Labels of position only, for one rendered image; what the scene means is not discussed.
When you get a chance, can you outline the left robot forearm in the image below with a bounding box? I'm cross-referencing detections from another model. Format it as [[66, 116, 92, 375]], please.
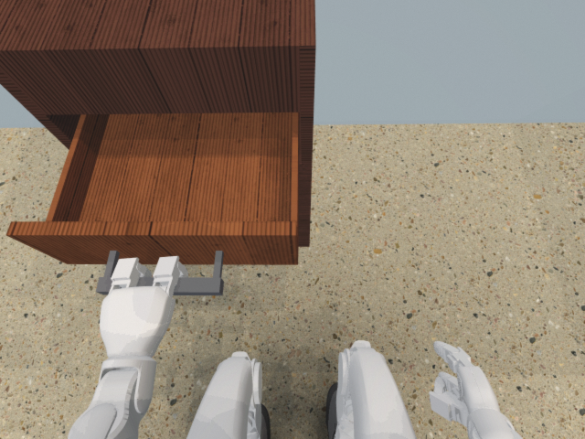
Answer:
[[68, 356, 157, 439]]

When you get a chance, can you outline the robot left thigh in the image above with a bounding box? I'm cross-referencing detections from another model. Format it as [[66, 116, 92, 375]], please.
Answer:
[[186, 357, 262, 439]]

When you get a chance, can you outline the robot left shin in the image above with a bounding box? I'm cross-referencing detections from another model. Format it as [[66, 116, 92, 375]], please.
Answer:
[[218, 351, 261, 439]]

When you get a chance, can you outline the handle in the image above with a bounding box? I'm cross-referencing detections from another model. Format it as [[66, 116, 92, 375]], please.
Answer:
[[96, 251, 224, 295]]

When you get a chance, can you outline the right robot forearm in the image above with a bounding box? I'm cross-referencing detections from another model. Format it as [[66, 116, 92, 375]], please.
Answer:
[[467, 409, 523, 439]]

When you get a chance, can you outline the drawer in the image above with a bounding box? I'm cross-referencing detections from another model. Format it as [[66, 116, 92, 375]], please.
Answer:
[[6, 112, 299, 265]]

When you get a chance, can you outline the cabinet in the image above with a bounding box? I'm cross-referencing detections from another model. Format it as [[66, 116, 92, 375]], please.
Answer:
[[0, 0, 316, 247]]

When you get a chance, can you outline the left robot hand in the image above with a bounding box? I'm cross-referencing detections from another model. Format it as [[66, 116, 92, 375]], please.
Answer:
[[100, 256, 188, 358]]

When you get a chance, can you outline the right robot hand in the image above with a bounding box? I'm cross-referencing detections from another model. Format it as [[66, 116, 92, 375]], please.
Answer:
[[429, 341, 500, 427]]

